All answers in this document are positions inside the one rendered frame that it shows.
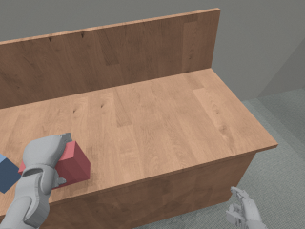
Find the left robot forearm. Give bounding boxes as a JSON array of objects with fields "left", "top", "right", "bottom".
[{"left": 0, "top": 164, "right": 55, "bottom": 229}]

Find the right robot hand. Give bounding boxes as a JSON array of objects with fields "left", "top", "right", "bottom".
[{"left": 226, "top": 186, "right": 262, "bottom": 229}]

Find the sponge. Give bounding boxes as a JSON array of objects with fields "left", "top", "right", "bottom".
[{"left": 18, "top": 141, "right": 91, "bottom": 190}]

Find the right robot forearm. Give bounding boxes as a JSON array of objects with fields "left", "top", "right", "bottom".
[{"left": 244, "top": 219, "right": 268, "bottom": 229}]

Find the table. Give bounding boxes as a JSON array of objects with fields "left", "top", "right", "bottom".
[{"left": 0, "top": 8, "right": 278, "bottom": 229}]

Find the left robot hand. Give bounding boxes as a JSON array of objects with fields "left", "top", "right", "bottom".
[{"left": 22, "top": 133, "right": 72, "bottom": 188}]

